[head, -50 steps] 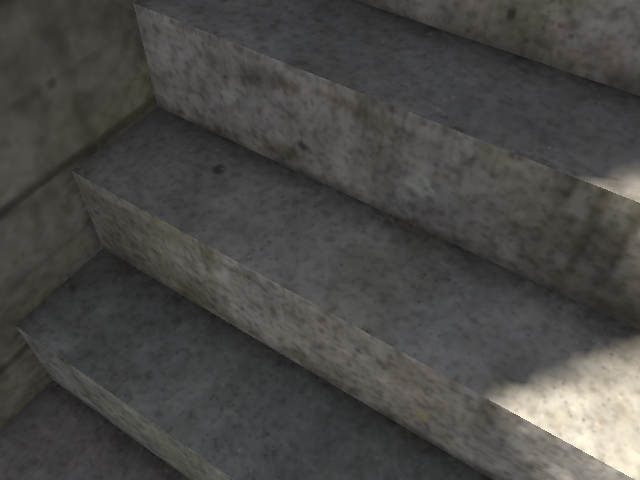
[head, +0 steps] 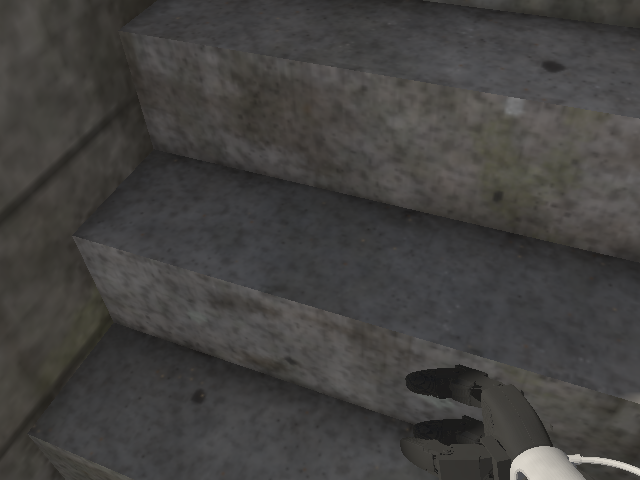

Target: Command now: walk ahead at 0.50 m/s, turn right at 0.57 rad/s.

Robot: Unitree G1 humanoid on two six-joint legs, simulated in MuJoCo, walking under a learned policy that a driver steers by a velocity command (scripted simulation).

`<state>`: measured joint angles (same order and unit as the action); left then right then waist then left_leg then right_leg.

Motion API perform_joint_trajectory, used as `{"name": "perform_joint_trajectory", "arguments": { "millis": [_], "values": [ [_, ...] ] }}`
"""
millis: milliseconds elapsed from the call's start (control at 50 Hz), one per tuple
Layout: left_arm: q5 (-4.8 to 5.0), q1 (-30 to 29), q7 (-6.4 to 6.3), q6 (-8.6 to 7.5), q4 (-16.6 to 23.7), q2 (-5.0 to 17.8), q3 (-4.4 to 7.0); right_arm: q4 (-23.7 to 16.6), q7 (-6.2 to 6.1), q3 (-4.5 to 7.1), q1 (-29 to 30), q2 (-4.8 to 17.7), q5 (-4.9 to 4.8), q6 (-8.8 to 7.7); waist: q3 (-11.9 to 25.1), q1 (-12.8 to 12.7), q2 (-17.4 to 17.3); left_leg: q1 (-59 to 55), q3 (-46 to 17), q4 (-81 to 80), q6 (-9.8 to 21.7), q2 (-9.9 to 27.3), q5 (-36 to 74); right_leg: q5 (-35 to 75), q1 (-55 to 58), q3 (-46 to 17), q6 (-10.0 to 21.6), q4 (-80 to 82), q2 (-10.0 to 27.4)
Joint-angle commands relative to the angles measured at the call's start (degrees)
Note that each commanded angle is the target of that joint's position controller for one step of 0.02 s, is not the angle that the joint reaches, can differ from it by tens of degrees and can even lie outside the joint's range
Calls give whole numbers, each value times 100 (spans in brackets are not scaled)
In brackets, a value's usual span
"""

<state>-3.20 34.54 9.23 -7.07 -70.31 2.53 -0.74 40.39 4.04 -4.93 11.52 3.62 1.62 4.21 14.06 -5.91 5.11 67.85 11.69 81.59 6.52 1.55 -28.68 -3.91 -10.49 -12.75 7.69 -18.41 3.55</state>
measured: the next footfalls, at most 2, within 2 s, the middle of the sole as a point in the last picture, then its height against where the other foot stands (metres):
right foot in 0.50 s outside the picture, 0.22 m higher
left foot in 1.10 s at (499, 285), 0.22 m higher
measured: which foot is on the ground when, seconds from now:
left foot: down 0.00-0.58, up 0.60-1.00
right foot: down 0.00-0.00, up 0.02-0.48, down 0.50-1.00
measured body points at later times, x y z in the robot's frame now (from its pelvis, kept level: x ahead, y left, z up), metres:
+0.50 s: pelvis +0.19 -0.05 +0.19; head +0.20 -0.06 +0.64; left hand +0.48 +0.04 +0.11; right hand +0.09 -0.19 +0.02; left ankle +0.13 +0.12 -0.56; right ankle +0.27 -0.20 -0.33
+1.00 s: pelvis +0.39 -0.18 +0.42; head +0.40 -0.18 +0.87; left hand +0.47 +0.03 +0.26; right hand +0.51 -0.45 +0.34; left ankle +0.55 -0.13 -0.07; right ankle +0.27 -0.20 -0.33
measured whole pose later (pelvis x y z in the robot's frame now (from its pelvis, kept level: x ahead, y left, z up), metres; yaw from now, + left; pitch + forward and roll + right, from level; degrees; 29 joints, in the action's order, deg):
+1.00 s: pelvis +0.39 -0.18 +0.42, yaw -29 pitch +11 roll +5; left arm -3.1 24.1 8.9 -2.0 -63.6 11.5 0.1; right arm 38.6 5.4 -3.9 1.1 6.2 0.6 4.8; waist 12.4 2.8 5.3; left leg 79.0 5.5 101.5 8.4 -2.2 -11.7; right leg -9.9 -14.0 -9.0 9.9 -20.8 -0.9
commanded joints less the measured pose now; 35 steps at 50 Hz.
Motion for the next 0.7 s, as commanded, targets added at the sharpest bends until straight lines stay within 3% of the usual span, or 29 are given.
{"name": "perform_joint_trajectory", "arguments": {
  "millis": [20,40,60,80,100,140,160,180,220,240,260,300,320,360,400,420,440,460,480,500,520,540,560,580,600,620,640,680,700],
  "values": [
    [-361,307,190,-20,157,471,159,549,-233,504,-2646,1321,56,-32,1652,1606,-1912,-6527,-4883,-4770,1560,1479,-627,2287,-3370,-291,473,-4441,-123],
    [346,-1020,-515,-242,1180,1304,589,808,-644,863,-2856,1500,-68,-265,1204,1617,-1416,-5903,-5893,-4975,1528,2063,-2966,973,-3305,505,226,-7703,-573],
    [228,-2018,-815,-197,1810,1022,570,1220,-718,890,-2235,1459,-285,-446,255,1314,-842,-4790,-5152,-5281,1182,2118,-2875,674,-3950,683,40,-9416,-377],
    [248,-2171,-1039,-111,2250,682,535,1419,-769,913,-1735,1355,-176,-613,-504,817,-220,-4215,-4398,-5090,779,2191,-2548,1012,-4257,666,-4,-9838,-256],
    [250,-2179,-1074,3,2492,282,414,1760,-756,820,-1627,879,6,-732,-1063,459,-161,-3775,-3609,-5106,455,2146,-1920,869,-4533,652,54,-10258,-256],
    [256,-1647,-1004,189,2645,20,287,2054,-645,640,-1351,172,161,-984,-1530,-180,-394,-3320,-2212,-5269,29,1808,-990,585,-4734,590,210,-10297,-253],
    [495,-2034,-309,607,1938,-70,66,1507,-242,392,-1030,-112,166,-935,-1314,407,-236,-3485,-1762,-6095,415,1453,894,303,-5410,-170,976,-10385,-307],
    [308,-1863,-143,665,2134,91,140,1569,-171,476,-1082,149,106,-983,-1273,126,-119,-3612,-1464,-6210,588,1586,1393,-37,-5527,68,1079,-10222,-330],
    [272,-1951,-127,696,2393,437,192,1482,-73,528,-762,533,47,-1087,-776,-115,-252,-3693,-506,-6618,455,1501,1444,-486,-5097,342,1005,-9717,-210],
    [275,-1937,-81,737,2311,652,186,1501,-37,541,-669,780,71,-1040,-605,-98,-695,-3792,-635,-6992,738,1619,1469,-671,-5149,534,1013,-10908,-265],
    [305,-2288,-101,760,2377,774,203,1765,2,464,-1243,671,214,-1025,-859,37,-522,-4335,-745,-7064,695,1792,1197,-620,-6134,368,1137,-11643,-295],
    [234,-2914,-155,757,2523,573,-5,2471,-9,272,-2835,377,404,-978,-872,453,-336,-6197,-1034,-6701,682,1970,1247,-925,-8447,-2,1444,-12873,-377],
    [230,-3297,-210,730,2659,466,-102,2683,-59,248,-3400,406,480,-1004,-783,612,-309,-6762,-806,-6676,625,1869,1384,-891,-8926,92,1468,-12743,-296],
    [308,-3846,-330,768,2925,635,-126,2615,-49,243,-3362,497,494,-1125,-682,526,-443,-6611,-211,-7035,492,1592,1500,-660,-8523,589,1314,-11718,-20],
    [325,-4186,-469,967,3240,734,-155,2454,9,262,-2853,584,518,-1254,-720,243,-737,-5825,361,-7627,381,1312,1788,-758,-7470,1039,1201,-10460,348],
    [275,-4747,-567,1123,3481,1128,-107,2465,126,261,-2967,589,513,-1210,-534,375,-502,-5616,418,-7664,446,1432,1878,-969,-7123,1163,1119,-9255,465],
    [210,-4941,-632,1227,3538,1187,-108,2290,213,317,-2680,911,472,-1121,-438,310,-690,-5143,679,-7965,531,1282,2543,-1093,-6210,1373,1180,-8318,401],
    [199,-5510,-520,1489,3767,1240,-255,2547,534,590,-2917,1712,274,-987,-754,302,-1291,-4688,279,-8592,1131,1817,4633,-3645,-5198,1698,783,-6817,-26],
    [154,-5372,-432,1647,3602,1005,-359,2669,628,589,-3253,1857,424,-887,-536,316,-1317,-5349,122,-8258,1457,2213,6264,-3252,-5276,1881,732,-6549,-291],
    [233,-3811,-270,1511,3025,920,-287,2315,649,684,-2735,2161,234,-985,-222,-219,-1805,-6311,418,-7517,1551,2512,8845,-2281,-4977,2269,555,-7267,-648],
    [347,-2828,-285,1332,2712,1348,-57,2040,641,726,-2286,2291,205,-1048,484,-547,-1687,-7078,831,-6510,1458,2150,10895,-1671,-4509,2236,727,-6218,-1151],
    [356,-2658,-407,1272,2551,1649,-12,2241,643,625,-3052,1993,416,-1117,1250,-181,-1471,-6768,657,-5742,1220,1900,11930,-705,-3287,1582,934,-5867,-1174],
    [138,-2039,-825,835,2613,1209,153,1559,-123,914,-2797,1952,-582,-1286,1044,-310,-958,-5695,744,-3721,472,1257,10080,-2813,-1264,791,672,-4830,-1074],
    [114,-1516,-1094,785,2234,1590,336,1286,-237,900,-2416,2035,-560,-1392,1144,-491,14,-4397,379,-1960,268,963,7577,-4399,-666,-1314,670,-3070,-786],
    [119,-2104,-1199,820,2169,2131,546,779,-164,787,-1693,1410,-153,-1309,828,-116,850,-2903,-632,527,-50,15,3220,-5885,-752,-3631,808,-1211,-312],
    [145,-2668,-1122,833,2219,2216,562,371,-174,611,-1416,683,245,-1176,496,197,762,-2228,-1741,2623,-70,-148,2738,-5479,-1168,-3513,587,-696,-94],
    [153,-2758,-1123,821,2061,1947,515,109,-225,558,-1368,350,334,-1127,-13,494,506,-1741,-1805,3453,-69,-216,3033,-4946,-1527,-3137,462,-902,-49],
    [175,-2799,-1047,548,1648,1156,349,-72,-397,330,-1979,-173,454,-1080,-982,1091,-7,-992,-1782,3956,55,-220,3480,-3572,-2139,-1801,109,-1701,-445],
    [145,-2776,-966,439,1585,914,305,-148,-436,302,-2084,-56,497,-1111,-1165,1176,-185,-801,-1706,4154,75,-290,3339,-3252,-2206,-1526,43,-1606,-494]
  ]
}}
